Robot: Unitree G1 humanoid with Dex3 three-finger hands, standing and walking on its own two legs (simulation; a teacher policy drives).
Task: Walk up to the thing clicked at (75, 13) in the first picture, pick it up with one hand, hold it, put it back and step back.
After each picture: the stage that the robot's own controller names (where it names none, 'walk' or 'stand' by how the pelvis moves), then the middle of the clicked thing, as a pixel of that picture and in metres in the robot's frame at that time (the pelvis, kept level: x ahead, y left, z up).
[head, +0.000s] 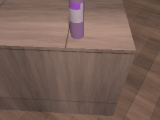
stand; (76, 14) +0.71 +0.07 +0.10
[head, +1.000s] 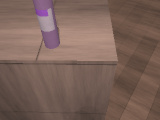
walk; (47, 20) +0.58 +0.20 +0.13
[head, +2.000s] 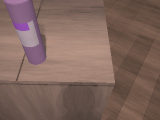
stand; (29, 33) +0.46 +0.20 +0.13
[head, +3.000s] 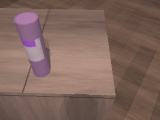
stand; (35, 48) +0.45 +0.20 +0.10
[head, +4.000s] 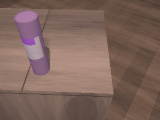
stand; (35, 47) +0.46 +0.20 +0.10
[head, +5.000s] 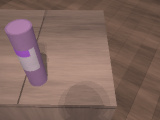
stand; (30, 57) +0.40 +0.21 +0.10
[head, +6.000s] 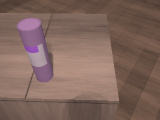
stand; (38, 54) +0.43 +0.19 +0.10
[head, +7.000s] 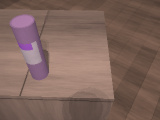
stand; (32, 51) +0.43 +0.22 +0.10
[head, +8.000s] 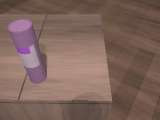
stand; (30, 55) +0.43 +0.22 +0.10
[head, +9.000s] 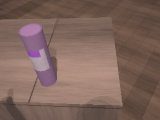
rise first; (41, 58) +0.42 +0.20 +0.10
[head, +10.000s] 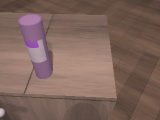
go down; (38, 50) +0.45 +0.20 +0.11
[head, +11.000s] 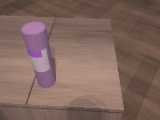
go down; (41, 59) +0.41 +0.18 +0.11
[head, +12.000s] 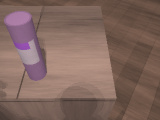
close in; (29, 51) +0.43 +0.19 +0.11
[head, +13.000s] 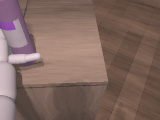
close; (16, 33) +0.47 +0.21 +0.14
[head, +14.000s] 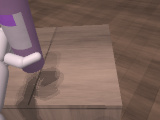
lift; (20, 31) +0.32 +0.17 +0.31
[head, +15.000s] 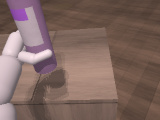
lift; (33, 29) +0.34 +0.14 +0.31
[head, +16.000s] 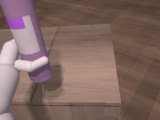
hold; (29, 38) +0.34 +0.17 +0.28
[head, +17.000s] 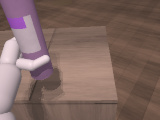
hold; (30, 37) +0.34 +0.16 +0.28
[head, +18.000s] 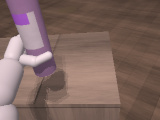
crouch; (33, 34) +0.34 +0.15 +0.30
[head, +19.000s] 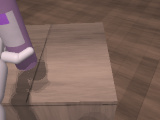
crouch; (12, 30) +0.37 +0.21 +0.28
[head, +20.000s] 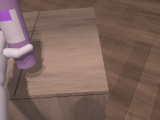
lower; (14, 29) +0.45 +0.21 +0.21
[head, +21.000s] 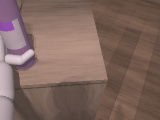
lower; (14, 34) +0.45 +0.20 +0.15
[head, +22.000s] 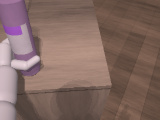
lower; (21, 40) +0.44 +0.19 +0.15
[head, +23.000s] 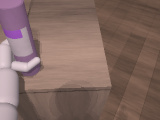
lower; (21, 42) +0.43 +0.19 +0.14
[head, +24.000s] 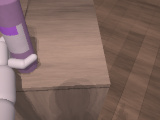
loosen; (17, 38) +0.44 +0.20 +0.15
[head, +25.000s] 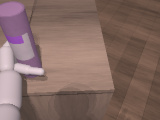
open; (23, 45) +0.42 +0.20 +0.14
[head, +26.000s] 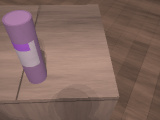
sink last; (29, 52) +0.41 +0.18 +0.13
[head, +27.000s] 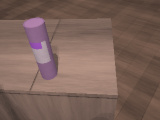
stand; (42, 52) +0.46 +0.21 +0.12
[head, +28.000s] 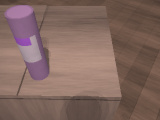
stand; (31, 48) +0.41 +0.19 +0.15
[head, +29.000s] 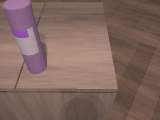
stand; (29, 41) +0.43 +0.20 +0.16
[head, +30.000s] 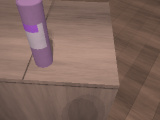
stand; (37, 36) +0.46 +0.19 +0.15
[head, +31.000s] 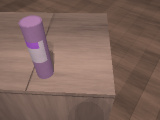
stand; (39, 51) +0.45 +0.20 +0.10
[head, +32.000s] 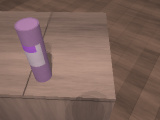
stand; (36, 54) +0.43 +0.20 +0.10
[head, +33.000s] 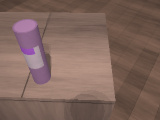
stand; (35, 56) +0.42 +0.20 +0.10
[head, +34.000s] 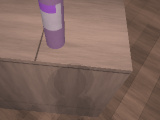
walk; (52, 16) +0.50 +0.13 +0.12
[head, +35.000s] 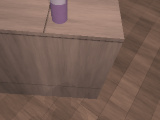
walk; out of the picture +0.66 +0.15 +0.11
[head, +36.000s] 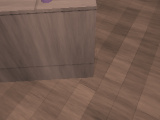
walk; out of the picture +0.91 +0.29 +0.11
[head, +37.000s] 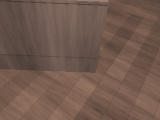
walk; out of the picture +1.06 +0.17 +0.12
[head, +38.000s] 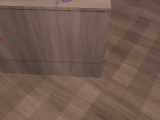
stand; out of the picture +1.02 +0.17 +0.10
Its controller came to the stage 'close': yes
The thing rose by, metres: 0.22
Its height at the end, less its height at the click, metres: +0.00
